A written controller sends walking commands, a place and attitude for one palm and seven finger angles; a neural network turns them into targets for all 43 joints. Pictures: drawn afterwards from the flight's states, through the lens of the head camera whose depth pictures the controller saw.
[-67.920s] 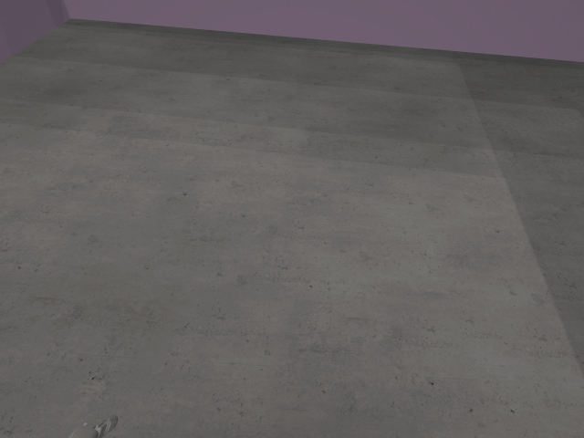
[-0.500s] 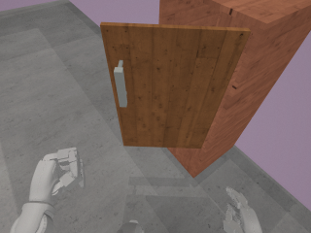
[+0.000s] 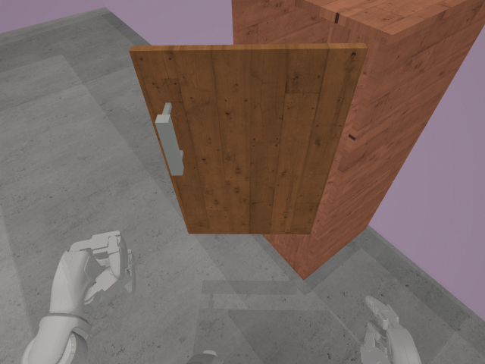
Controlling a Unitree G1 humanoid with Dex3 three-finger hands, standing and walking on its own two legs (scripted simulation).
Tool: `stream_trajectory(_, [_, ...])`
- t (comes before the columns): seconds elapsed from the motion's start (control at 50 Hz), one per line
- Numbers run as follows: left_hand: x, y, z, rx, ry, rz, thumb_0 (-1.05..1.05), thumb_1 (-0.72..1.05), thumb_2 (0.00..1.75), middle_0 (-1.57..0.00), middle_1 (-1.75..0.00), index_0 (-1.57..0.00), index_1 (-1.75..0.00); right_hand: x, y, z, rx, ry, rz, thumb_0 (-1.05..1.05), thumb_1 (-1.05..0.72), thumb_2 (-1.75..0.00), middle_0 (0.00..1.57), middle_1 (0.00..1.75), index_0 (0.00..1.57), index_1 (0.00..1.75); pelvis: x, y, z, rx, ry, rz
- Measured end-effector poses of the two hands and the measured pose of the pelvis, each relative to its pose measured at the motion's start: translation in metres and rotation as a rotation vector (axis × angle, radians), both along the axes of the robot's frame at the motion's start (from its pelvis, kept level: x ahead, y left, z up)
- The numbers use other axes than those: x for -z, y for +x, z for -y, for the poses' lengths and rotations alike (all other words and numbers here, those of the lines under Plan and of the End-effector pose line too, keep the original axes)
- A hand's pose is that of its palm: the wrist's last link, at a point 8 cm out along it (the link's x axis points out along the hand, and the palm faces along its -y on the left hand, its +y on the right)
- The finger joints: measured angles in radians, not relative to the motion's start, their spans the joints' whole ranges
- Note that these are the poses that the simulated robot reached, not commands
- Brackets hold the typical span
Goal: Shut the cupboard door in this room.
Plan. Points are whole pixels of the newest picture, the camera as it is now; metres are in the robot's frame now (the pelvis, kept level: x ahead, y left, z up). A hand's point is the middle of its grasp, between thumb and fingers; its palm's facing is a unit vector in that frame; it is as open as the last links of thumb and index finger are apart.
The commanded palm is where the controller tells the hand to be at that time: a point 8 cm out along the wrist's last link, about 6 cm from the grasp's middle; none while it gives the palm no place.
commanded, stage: bring the fist close to the handle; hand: left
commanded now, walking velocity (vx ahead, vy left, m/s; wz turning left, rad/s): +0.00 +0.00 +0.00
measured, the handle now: (172, 140) +0.50 +0.18 +0.08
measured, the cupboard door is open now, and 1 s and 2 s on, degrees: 52 52 47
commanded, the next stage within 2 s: push the door shut along its arc in 1.44 s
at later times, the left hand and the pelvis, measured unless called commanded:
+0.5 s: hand (152, 224) +0.31 +0.17 +0.08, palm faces +0.05 -1.00 -0.01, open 3.1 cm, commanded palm +0.29 +0.22 +0.08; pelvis +0.00 +0.01 +0.00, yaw -1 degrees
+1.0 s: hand (185, 183) +0.39 +0.14 +0.08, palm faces +0.05 -1.00 -0.02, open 3.1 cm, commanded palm +0.37 +0.18 +0.08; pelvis -0.01 +0.01 +0.00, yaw -2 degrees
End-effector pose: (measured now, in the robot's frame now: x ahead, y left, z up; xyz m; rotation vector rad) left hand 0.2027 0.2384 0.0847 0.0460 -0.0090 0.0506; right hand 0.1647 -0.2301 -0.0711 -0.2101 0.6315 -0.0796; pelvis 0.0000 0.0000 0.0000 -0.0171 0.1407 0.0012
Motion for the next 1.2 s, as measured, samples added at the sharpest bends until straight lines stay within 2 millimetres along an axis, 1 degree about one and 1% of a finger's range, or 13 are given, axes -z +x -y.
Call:
stream_trajectory(0.06, [0.007, -0.001, 0.005, 0.017, -0.014, -0.052, 0.01, 0.90, 0.90, -1.30, -1.50, -1.30, -1.50, -0.001, 0.003, 0.001, 0.008, 0.005, 0.002, 0.01, -0.90, -0.90, 0.20, 0.30, 0.20, 0.30, -0.001, 0.002, 0.001, 0.003, 0.005, 0.000])
stream_trajectory(0.12, [0.009, 0.002, 0.004, -0.001, -0.013, -0.048, 0.02, 0.90, 0.90, -1.30, -1.50, -1.31, -1.50, -0.001, 0.004, 0.002, 0.007, -0.002, 0.000, 0.01, -0.90, -0.90, 0.20, 0.30, 0.20, 0.30, -0.001, 0.003, 0.003, 0.001, 0.006, 0.000])
stream_trajectory(0.22, [0.001, 0.024, 0.000, -0.030, -0.005, 0.048, 0.02, 0.90, 0.90, -1.31, -1.50, -1.31, -1.50, 0.005, 0.004, 0.002, -0.004, -0.014, -0.020, 0.01, -0.90, -0.90, 0.20, 0.30, 0.20, 0.30, 0.002, 0.000, 0.003, -0.004, 0.000, -0.008])
stream_trajectory(0.3, [-0.001, 0.044, 0.009, 0.020, -0.015, 0.053, 0.02, 0.90, 0.90, -1.31, -1.50, -1.31, -1.50, 0.008, -0.001, 0.002, 0.011, -0.008, -0.041, 0.01, -0.90, -0.90, 0.20, 0.30, 0.20, 0.30, 0.002, 0.000, 0.001, -0.001, 0.000, -0.012])
stream_trajectory(0.36, [0.004, 0.057, 0.015, 0.050, -0.020, 0.004, 0.01, 0.90, 0.90, -1.30, -1.50, -1.31, -1.50, 0.008, -0.007, 0.001, 0.030, -0.001, -0.059, 0.01, -0.90, -0.90, 0.20, 0.30, 0.20, 0.30, -0.001, 0.001, -0.002, 0.005, 0.002, -0.012])
stream_trajectory(0.42, [0.007, 0.068, 0.017, 0.040, -0.030, -0.024, 0.02, 0.90, 0.90, -1.30, -1.50, -1.31, -1.50, 0.007, -0.014, 0.001, 0.047, 0.000, -0.077, 0.01, -0.90, -0.90, 0.20, 0.30, 0.20, 0.30, -0.003, 0.002, -0.004, 0.013, 0.006, -0.010])
stream_trajectory(0.58, [0.001, 0.098, 0.017, -0.007, -0.025, 0.042, 0.02, 0.90, 0.90, -1.30, -1.50, -1.31, -1.50, 0.013, -0.028, 0.001, 0.054, -0.012, -0.137, 0.01, -0.90, -0.90, 0.20, 0.30, 0.20, 0.30, -0.003, 0.000, -0.008, 0.018, 0.003, -0.017])
stream_trajectory(0.7, [0.008, 0.120, 0.025, 0.020, -0.031, 0.003, 0.02, 0.90, 0.90, -1.30, -1.50, -1.31, -1.50, 0.016, -0.039, 0.001, 0.077, -0.012, -0.181, 0.01, -0.90, -0.90, 0.20, 0.30, 0.20, 0.30, -0.003, -0.002, -0.012, 0.025, 0.002, -0.024])
stream_trajectory(0.86, [-0.003, 0.142, 0.038, 0.007, -0.035, 0.050, 0.02, 0.90, 0.90, -1.30, -1.50, -1.31, -1.50, 0.020, -0.051, 0.000, 0.094, -0.007, -0.216, 0.01, -0.90, -0.90, 0.20, 0.30, 0.20, 0.30, -0.004, -0.002, -0.015, 0.029, 0.001, -0.027])
stream_trajectory(0.92, [0.000, 0.153, 0.043, 0.006, -0.029, 0.035, 0.02, 0.90, 0.90, -1.31, -1.50, -1.31, -1.50, 0.022, -0.057, -0.001, 0.096, -0.006, -0.238, 0.01, -0.90, -0.90, 0.20, 0.30, 0.20, 0.30, -0.003, -0.005, -0.015, 0.028, 0.001, -0.031])
stream_trajectory(1.02, [0.006, 0.171, 0.051, -0.006, -0.032, 0.001, 0.02, 0.90, 0.90, -1.31, -1.50, -1.31, -1.50, 0.027, -0.070, 0.002, 0.116, -0.005, -0.277, 0.01, -0.90, -0.90, 0.20, 0.30, 0.20, 0.30, -0.002, -0.008, -0.015, 0.031, 0.001, -0.045])
stream_trajectory(1.12, [-0.001, 0.186, 0.053, -0.026, -0.032, 0.039, 0.02, 0.90, 0.90, -1.31, -1.50, -1.31, -1.50, 0.032, -0.088, 0.006, 0.142, -0.004, -0.325, 0.00, -0.90, -0.90, 0.20, 0.30, 0.20, 0.30, 0.000, -0.009, -0.013, 0.039, 0.002, -0.059])
stream_trajectory(1.2, [-0.003, 0.192, 0.052, -0.025, -0.021, 0.037, 0.02, 0.90, 0.90, -1.30, -1.50, -1.30, -1.50, 0.036, -0.103, 0.010, 0.160, 0.004, -0.369, 0.00, -0.90, -0.90, 0.20, 0.30, 0.20, 0.30, 0.000, -0.008, -0.012, 0.044, 0.005, -0.065])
